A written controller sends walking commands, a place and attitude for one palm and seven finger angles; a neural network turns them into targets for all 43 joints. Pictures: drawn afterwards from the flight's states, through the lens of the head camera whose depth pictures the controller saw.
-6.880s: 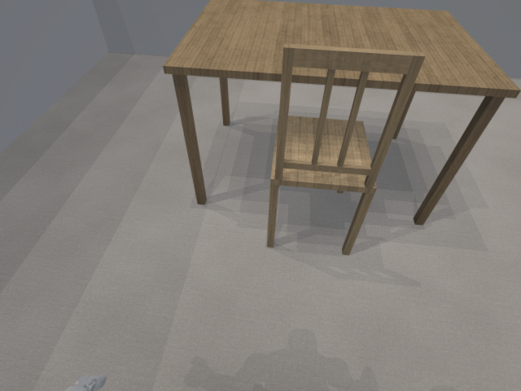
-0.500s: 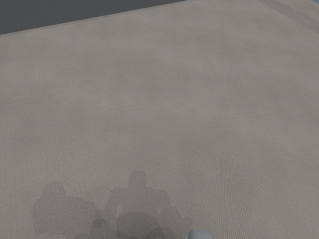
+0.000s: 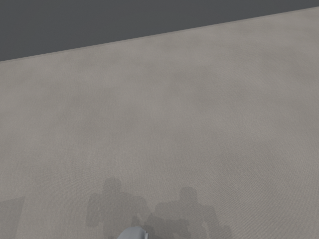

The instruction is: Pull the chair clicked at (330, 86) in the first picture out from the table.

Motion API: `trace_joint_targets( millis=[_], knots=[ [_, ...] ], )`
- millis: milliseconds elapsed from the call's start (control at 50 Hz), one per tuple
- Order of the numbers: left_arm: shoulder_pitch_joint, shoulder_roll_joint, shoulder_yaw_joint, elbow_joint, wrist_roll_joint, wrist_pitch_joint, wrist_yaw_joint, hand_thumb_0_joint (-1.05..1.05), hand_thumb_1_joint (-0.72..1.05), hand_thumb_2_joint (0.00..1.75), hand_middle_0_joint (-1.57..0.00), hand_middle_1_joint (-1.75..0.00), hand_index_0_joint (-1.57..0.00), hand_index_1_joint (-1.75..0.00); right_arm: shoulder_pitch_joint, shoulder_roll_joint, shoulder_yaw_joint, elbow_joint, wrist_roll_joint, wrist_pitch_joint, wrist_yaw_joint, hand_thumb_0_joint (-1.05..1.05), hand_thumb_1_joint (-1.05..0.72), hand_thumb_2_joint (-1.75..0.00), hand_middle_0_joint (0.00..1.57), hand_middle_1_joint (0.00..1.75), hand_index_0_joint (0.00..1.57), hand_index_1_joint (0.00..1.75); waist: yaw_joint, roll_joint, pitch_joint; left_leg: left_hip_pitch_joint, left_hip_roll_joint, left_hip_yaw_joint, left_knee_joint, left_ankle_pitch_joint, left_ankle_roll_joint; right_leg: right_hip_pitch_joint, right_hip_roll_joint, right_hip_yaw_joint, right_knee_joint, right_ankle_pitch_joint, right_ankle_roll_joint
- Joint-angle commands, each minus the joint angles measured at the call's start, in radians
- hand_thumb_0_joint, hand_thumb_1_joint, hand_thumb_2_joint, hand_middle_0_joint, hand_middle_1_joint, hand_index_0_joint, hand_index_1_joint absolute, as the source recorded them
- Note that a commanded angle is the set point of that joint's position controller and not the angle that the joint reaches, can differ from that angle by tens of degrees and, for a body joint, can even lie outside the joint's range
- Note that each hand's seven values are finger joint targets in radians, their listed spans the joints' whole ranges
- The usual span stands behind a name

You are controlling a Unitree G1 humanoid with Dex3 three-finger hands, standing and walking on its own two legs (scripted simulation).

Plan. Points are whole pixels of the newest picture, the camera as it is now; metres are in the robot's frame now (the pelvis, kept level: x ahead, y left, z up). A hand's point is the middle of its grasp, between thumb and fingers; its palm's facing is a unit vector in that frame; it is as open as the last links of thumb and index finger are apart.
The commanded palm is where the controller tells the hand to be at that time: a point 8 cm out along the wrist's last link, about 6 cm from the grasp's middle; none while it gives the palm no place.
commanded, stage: turn to face it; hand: left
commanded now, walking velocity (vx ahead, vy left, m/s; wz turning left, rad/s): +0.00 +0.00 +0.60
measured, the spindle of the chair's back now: out of the picture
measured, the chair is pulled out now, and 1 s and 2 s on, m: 0.00 0.00 0.00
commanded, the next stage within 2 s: none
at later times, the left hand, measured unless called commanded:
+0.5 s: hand out of the picture -0.02 +0.27 -0.18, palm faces +0.36 -0.90 -0.25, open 7.4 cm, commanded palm none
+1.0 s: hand out of the picture +0.01 +0.23 -0.14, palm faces +0.55 -0.78 -0.29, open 7.4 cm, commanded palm none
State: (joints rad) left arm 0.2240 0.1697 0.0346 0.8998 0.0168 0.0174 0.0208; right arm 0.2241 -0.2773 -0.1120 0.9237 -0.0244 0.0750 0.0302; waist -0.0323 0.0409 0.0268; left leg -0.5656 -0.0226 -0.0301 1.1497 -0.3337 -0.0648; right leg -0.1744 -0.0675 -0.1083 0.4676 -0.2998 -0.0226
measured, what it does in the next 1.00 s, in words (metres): steps on the spot, turning left: left foot, then right foot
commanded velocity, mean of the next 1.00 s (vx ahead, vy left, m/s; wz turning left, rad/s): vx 0.00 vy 0.00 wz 0.60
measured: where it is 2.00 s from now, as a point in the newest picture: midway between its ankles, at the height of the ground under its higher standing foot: outside the picture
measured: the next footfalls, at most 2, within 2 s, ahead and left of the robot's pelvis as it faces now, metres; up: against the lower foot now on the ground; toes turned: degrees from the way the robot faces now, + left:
left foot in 0.34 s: +0.01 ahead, +0.15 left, +0.00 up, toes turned +19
right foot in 0.80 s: +0.12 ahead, -0.07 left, +0.00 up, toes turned +25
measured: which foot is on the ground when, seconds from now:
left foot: up 0.00-0.32, down 0.34-0.80, up 0.82-1.00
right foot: down 0.00-0.34, up 0.36-0.78, down 0.80-1.00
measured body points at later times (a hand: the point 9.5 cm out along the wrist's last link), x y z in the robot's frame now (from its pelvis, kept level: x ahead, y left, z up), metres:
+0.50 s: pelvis +0.00 +0.05 -0.01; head +0.04 +0.09 +0.44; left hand -0.04 +0.32 -0.16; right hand +0.21 -0.15 -0.13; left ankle -0.03 +0.14 -0.74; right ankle +0.02 -0.11 -0.66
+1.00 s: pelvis +0.03 +0.01 +0.00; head +0.08 +0.00 +0.44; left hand -0.02 +0.27 -0.12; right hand +0.22 -0.19 -0.17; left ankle -0.08 +0.11 -0.65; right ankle +0.09 -0.09 -0.74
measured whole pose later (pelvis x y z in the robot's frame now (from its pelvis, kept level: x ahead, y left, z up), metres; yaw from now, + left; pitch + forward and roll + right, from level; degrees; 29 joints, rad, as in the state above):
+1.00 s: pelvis +0.03 +0.01 +0.00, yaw +37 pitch +0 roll +2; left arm 0.18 0.17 0.02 0.86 0.02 0.01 0.02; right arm 0.24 -0.27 -0.10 0.94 -0.02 0.08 0.03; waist -0.05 0.05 0.07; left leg -0.50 0.01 -0.01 1.17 -0.38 -0.07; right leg -0.20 -0.11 -0.17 0.51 -0.30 0.00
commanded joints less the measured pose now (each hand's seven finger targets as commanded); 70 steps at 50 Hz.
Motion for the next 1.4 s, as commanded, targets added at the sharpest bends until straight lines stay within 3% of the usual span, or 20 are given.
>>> trace_joint_targets(
  millis=[0, 200, 280, 320, 340, 440, 620, 720, 740, 780, 800, 900, 1060, 1160, 1180, 1200, 1220, 1240, 1300, 1380],
  knots=[
    [0.037, 0.180, 0.047, -0.063, 0.002, -0.035, 0.014, 0.00, 0.90, 0.90, -0.20, -0.30, -0.20, -0.30, -0.058, -0.045, -0.002, -0.075, 0.001, -0.018, -0.002, 0.00, -0.90, -0.90, 0.20, 0.30, 0.20, 0.30, 0.039, -0.206, 0.018, -0.093, 0.049, 0.025, 0.011, -0.007, -0.029, 0.104, -0.238, 0.103, -0.136, 0.410, -0.064],
    [0.124, 0.239, 0.064, -0.029, 0.016, -0.017, 0.012, 0.00, 0.90, 0.90, -0.20, -0.30, -0.20, -0.30, -0.184, -0.020, 0.035, -0.109, 0.013, -0.032, 0.000, 0.00, -0.90, -0.90, 0.20, 0.30, 0.20, 0.30, 0.096, -0.298, -0.042, 0.106, 0.045, 0.139, -0.387, -0.103, 0.004, 0.173, -0.294, 0.013, -0.023, 0.664, -0.082],
    [0.090, 0.251, 0.074, -0.030, 0.001, -0.012, 0.004, 0.00, 0.90, 0.90, -0.20, -0.30, -0.20, -0.30, -0.036, -0.079, 0.019, -0.082, 0.006, -0.052, -0.007, 0.00, -0.90, -0.90, 0.20, 0.30, 0.20, 0.30, 0.010, -0.201, -0.136, 0.426, 0.037, 0.141, -0.733, 0.188, 0.048, 0.059, -0.269, -0.088, 0.248, 0.600, 0.005],
    [0.018, 0.152, 0.046, -0.110, -0.009, -0.011, -0.005, 0.00, 0.90, 0.90, -0.20, -0.30, -0.20, -0.30, 0.114, -0.273, -0.028, -0.054, 0.015, -0.063, -0.022, 0.00, -0.90, -0.90, 0.20, 0.30, 0.20, 0.30, -0.072, 0.274, -0.221, 0.738, 0.449, -0.372, -0.736, 1.009, 0.275, -0.427, -0.061, -0.042, 0.659, -0.376, 0.124],
    [-0.010, 0.182, 0.051, -0.118, -0.001, 0.005, 0.005, 0.00, 0.90, 0.90, -0.20, -0.30, -0.20, -0.30, 0.125, -0.254, -0.020, -0.034, 0.019, -0.054, -0.025, 0.00, -0.90, -0.90, 0.20, 0.30, 0.20, 0.30, -0.063, 0.149, -0.207, 0.686, 0.466, -0.269, -0.712, 0.957, 0.315, -0.428, -0.087, 0.048, 0.718, -0.369, 0.109],
    [-0.004, 0.172, 0.062, -0.065, 0.000, 0.014, -0.009, 0.00, 0.90, 0.90, -0.20, -0.30, -0.20, -0.30, -0.082, -0.146, 0.013, -0.090, 0.007, -0.065, -0.042, 0.00, -0.90, -0.90, 0.20, 0.30, 0.20, 0.30, 0.024, 0.132, -0.032, 0.415, 0.246, -0.136, -0.770, 0.675, 0.209, -0.372, -0.062, 0.085, 0.711, -0.113, 0.124],
    [-0.108, 0.150, 0.051, -0.125, -0.005, 0.010, -0.004, 0.00, 0.90, 0.90, -0.20, -0.30, -0.20, -0.30, -0.015, -0.158, -0.004, -0.082, -0.002, -0.058, -0.037, 0.00, -0.90, -0.90, 0.20, 0.30, 0.20, 0.30, -0.004, 0.114, -0.046, 0.409, 0.229, -0.270, -0.763, 0.557, 0.238, -0.299, 0.005, 0.090, 0.423, -0.124, 0.128],
    [-0.013, 0.158, 0.052, -0.118, -0.015, -0.013, 0.001, 0.00, 0.90, 0.90, -0.20, -0.30, -0.20, -0.30, -0.056, -0.153, -0.012, -0.100, 0.004, -0.053, -0.037, 0.00, -0.90, -0.90, 0.20, 0.30, 0.20, 0.30, 0.050, 0.120, -0.097, 0.315, 0.177, -0.315, -0.646, 0.569, 0.192, -0.041, 0.049, 0.077, 0.072, 0.035, 0.109],
    [0.025, 0.186, 0.058, -0.108, -0.012, -0.025, 0.004, 0.00, 0.90, 0.90, -0.20, -0.30, -0.20, -0.30, -0.047, -0.125, -0.008, -0.104, 0.012, -0.054, -0.034, 0.00, -0.90, -0.90, 0.20, 0.30, 0.20, 0.30, 0.068, 0.041, -0.118, 0.230, 0.128, -0.294, -0.578, 0.426, 0.144, 0.101, 0.001, 0.109, -0.080, 0.150, 0.103],
    [0.066, 0.337, 0.082, -0.109, 0.006, -0.031, 0.016, 0.00, 0.90, 0.90, -0.20, -0.30, -0.20, -0.30, -0.014, -0.049, 0.002, -0.135, 0.015, -0.054, -0.032, 0.00, -0.90, -0.90, 0.20, 0.30, 0.20, 0.30, 0.081, -0.354, -0.159, -0.039, -0.056, -0.041, -0.150, -0.308, 0.016, 0.220, -0.460, 0.499, -0.158, 0.423, -0.094],
    [0.039, 0.307, 0.075, -0.123, 0.002, -0.024, 0.019, 0.00, 0.90, 0.90, -0.20, -0.30, -0.20, -0.30, -0.021, -0.084, -0.009, -0.131, 0.010, -0.044, -0.031, 0.00, -0.90, -0.90, 0.20, 0.30, 0.20, 0.30, 0.072, -0.220, -0.115, -0.005, -0.004, -0.080, -0.002, -0.275, 0.026, 0.096, -0.457, 0.426, -0.157, 0.374, -0.140],
    [-0.102, 0.190, 0.045, -0.138, 0.004, -0.025, 0.013, 0.00, 0.90, 0.90, -0.20, -0.30, -0.20, -0.30, 0.007, -0.053, -0.003, -0.063, 0.003, -0.017, 0.000, 0.00, -0.90, -0.90, 0.20, 0.30, 0.20, 0.30, 0.003, -0.230, 0.031, -0.007, 0.054, 0.001, 0.099, -0.037, -0.002, -0.050, -0.252, 0.114, -0.172, 0.207, -0.065],
    [0.045, 0.247, 0.063, -0.077, 0.014, -0.018, 0.011, 0.00, 0.90, 0.90, -0.20, -0.30, -0.20, -0.30, -0.117, -0.021, 0.022, -0.093, 0.011, -0.024, 0.005, 0.00, -0.90, -0.90, 0.20, 0.30, 0.20, 0.30, 0.076, -0.265, -0.020, 0.075, 0.060, 0.110, -0.276, -0.096, -0.012, 0.101, -0.293, 0.010, -0.086, 0.455, -0.089],
    [0.041, 0.263, 0.076, -0.062, 0.008, -0.006, 0.005, 0.00, 0.90, 0.90, -0.20, -0.30, -0.20, -0.30, -0.053, -0.044, 0.023, -0.089, 0.011, -0.045, -0.001, 0.00, -0.90, -0.90, 0.20, 0.30, 0.20, 0.30, 0.045, -0.243, -0.089, 0.278, 0.032, 0.157, -0.593, 0.045, 0.020, 0.078, -0.291, -0.071, 0.090, 0.486, -0.027],
    [0.035, 0.252, 0.074, -0.066, -0.001, -0.002, 0.001, 0.00, 0.90, 0.90, -0.20, -0.30, -0.20, -0.30, 0.017, -0.085, 0.012, -0.072, 0.009, -0.054, 0.000, 0.00, -0.90, -0.90, 0.20, 0.30, 0.20, 0.30, 0.002, -0.139, -0.136, 0.430, 0.052, 0.113, -0.712, 0.200, 0.036, -0.009, -0.270, -0.094, 0.229, 0.404, 0.015],
    [0.031, 0.189, 0.068, -0.099, -0.009, 0.002, -0.004, 0.00, 0.90, 0.90, -0.20, -0.30, -0.20, -0.30, 0.089, -0.202, -0.018, -0.069, 0.004, -0.065, -0.006, 0.00, -0.90, -0.90, 0.20, 0.30, 0.20, 0.30, -0.041, 0.178, -0.184, 0.625, 0.293, -0.218, -0.767, 0.517, 0.135, -0.277, -0.140, -0.121, 0.472, -0.020, 0.095],
    [-0.040, 0.145, 0.045, -0.144, -0.006, 0.006, -0.001, 0.00, 0.90, 0.90, -0.20, -0.30, -0.20, -0.30, 0.158, -0.272, -0.031, -0.047, 0.014, -0.062, -0.018, 0.00, -0.90, -0.90, 0.20, 0.30, 0.20, 0.30, -0.074, 0.291, -0.187, 0.642, 0.450, -0.397, -0.766, 0.899, 0.259, -0.430, -0.060, -0.024, 0.632, -0.416, 0.128],
    [-0.058, 0.173, 0.050, -0.145, 0.000, 0.014, 0.003, 0.00, 0.90, 0.90, -0.20, -0.30, -0.20, -0.30, 0.162, -0.256, -0.025, -0.036, 0.011, -0.057, -0.023, 0.00, -0.90, -0.90, 0.20, 0.30, 0.20, 0.30, -0.066, 0.170, -0.179, 0.602, 0.458, -0.322, -0.741, 0.805, 0.297, -0.422, -0.083, 0.050, 0.715, -0.368, 0.107],
    [-0.067, 0.175, 0.058, -0.093, 0.000, 0.013, -0.005, 0.00, 0.90, 0.90, -0.20, -0.30, -0.20, -0.30, 0.009, -0.160, 0.006, -0.073, 0.006, -0.066, -0.045, 0.00, -0.90, -0.90, 0.20, 0.30, 0.20, 0.30, -0.012, 0.159, -0.083, 0.481, 0.291, -0.206, -0.757, 0.700, 0.219, -0.437, -0.079, 0.095, 0.766, -0.152, 0.118],
    [-0.022, 0.169, 0.057, -0.071, -0.001, 0.015, -0.009, 0.00, 0.90, 0.90, -0.20, -0.30, -0.20, -0.30, -0.018, -0.146, 0.012, -0.085, 0.008, -0.072, -0.044, 0.00, -0.90, -0.90, 0.20, 0.30, 0.20, 0.30, 0.018, 0.103, -0.081, 0.465, 0.232, -0.162, -0.773, 0.674, 0.204, -0.382, -0.048, 0.091, 0.697, -0.076, 0.131]
  ],
)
